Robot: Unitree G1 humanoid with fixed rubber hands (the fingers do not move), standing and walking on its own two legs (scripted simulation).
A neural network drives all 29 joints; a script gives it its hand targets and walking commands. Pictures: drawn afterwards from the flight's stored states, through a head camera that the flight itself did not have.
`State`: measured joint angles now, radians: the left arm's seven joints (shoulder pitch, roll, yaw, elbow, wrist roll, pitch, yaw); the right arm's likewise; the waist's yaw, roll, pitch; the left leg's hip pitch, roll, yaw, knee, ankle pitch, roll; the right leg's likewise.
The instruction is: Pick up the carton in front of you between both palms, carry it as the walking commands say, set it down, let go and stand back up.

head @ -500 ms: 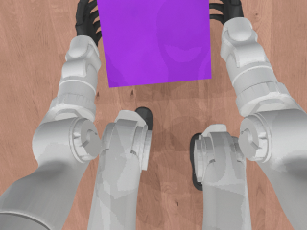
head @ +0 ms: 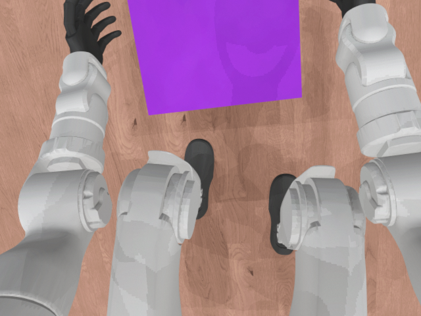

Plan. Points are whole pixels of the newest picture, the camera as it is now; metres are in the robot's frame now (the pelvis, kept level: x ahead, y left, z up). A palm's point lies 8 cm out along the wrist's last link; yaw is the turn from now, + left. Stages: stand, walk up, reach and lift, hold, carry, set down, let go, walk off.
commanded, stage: set down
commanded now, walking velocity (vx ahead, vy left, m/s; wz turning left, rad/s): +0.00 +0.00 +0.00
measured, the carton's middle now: (222, 42) +0.49 +0.08 -0.25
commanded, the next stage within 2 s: let go in 1.00 s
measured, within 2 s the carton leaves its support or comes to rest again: neither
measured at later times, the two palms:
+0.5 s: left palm out of the picture +0.46 +0.27 -0.02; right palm out of the picture +0.55 -0.10 -0.02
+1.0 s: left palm out of the picture +0.44 +0.28 +0.14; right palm out of the picture +0.53 -0.11 +0.14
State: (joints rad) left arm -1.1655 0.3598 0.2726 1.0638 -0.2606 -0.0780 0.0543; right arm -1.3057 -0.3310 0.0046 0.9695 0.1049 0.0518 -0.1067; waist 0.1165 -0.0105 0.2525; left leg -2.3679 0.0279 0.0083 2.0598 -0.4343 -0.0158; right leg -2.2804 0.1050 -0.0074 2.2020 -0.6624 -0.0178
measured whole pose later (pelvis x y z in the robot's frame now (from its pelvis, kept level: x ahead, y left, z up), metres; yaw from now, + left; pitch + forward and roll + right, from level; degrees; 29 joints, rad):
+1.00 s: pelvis +0.04 +0.00 +0.23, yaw +1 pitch +44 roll -1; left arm -0.78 0.18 0.34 0.72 -0.08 0.10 -0.02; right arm -0.94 -0.21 -0.22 0.81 -0.08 0.15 -0.04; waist 0.12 -0.04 -0.14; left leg -1.70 -0.03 -0.04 1.24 -0.31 -0.02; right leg -1.61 0.07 0.02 1.34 -0.49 -0.01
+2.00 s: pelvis +0.12 -0.02 +0.40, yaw +2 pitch -1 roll +1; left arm 0.23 0.23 0.04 0.43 0.00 0.08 -0.09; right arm 0.24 -0.19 -0.04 0.44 -0.01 0.07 0.03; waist 0.01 -0.04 0.04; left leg -0.22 -0.02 -0.08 0.43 -0.19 -0.03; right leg -0.13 0.05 0.04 0.47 -0.33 -0.05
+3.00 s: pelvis +0.15 +0.02 +0.40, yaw +0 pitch +0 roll +0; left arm 0.19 0.35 0.04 0.72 0.04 0.00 0.03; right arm 0.14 -0.32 -0.03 0.81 -0.03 0.00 -0.03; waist -0.01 -0.03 0.01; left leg -0.19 -0.03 -0.02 0.46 -0.27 0.01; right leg -0.07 0.03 0.07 0.42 -0.35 -0.01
